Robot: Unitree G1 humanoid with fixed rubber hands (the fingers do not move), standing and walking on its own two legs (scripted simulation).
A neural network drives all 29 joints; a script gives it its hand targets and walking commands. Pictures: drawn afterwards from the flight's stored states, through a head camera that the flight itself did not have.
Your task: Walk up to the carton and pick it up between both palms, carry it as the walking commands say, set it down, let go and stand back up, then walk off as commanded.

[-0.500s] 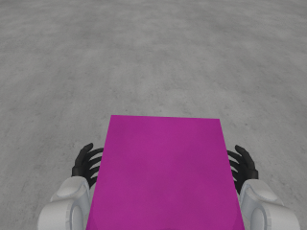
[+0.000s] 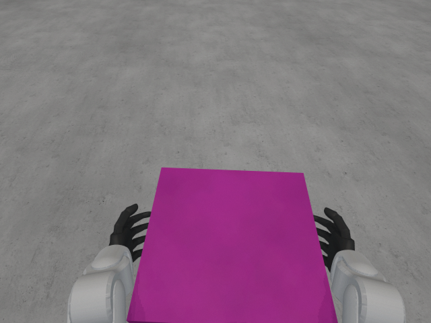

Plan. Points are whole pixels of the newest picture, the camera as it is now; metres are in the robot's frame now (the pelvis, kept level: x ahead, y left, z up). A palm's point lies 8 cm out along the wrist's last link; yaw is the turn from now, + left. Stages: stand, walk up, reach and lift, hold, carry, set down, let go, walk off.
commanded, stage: carry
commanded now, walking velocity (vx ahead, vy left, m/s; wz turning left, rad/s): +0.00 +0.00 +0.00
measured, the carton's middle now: (228, 260) +0.27 -0.01 +0.00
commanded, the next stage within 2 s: none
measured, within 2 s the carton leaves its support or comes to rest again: neither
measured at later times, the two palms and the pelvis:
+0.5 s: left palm (103, 261) +0.23 +0.20 +0.07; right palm (322, 262) +0.23 -0.15 +0.07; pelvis -0.03 +0.02 +0.01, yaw +0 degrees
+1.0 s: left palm (101, 260) +0.23 +0.20 +0.07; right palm (320, 260) +0.24 -0.15 +0.07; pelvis -0.03 +0.03 +0.01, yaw +0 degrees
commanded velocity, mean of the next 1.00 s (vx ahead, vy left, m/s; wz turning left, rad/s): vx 0.00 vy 0.00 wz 0.00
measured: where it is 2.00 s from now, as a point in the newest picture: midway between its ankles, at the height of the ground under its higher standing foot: outside the picture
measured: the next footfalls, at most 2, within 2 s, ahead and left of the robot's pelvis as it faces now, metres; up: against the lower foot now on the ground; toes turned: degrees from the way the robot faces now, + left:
none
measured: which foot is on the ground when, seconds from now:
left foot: down 0.00-1.00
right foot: down 0.00-1.00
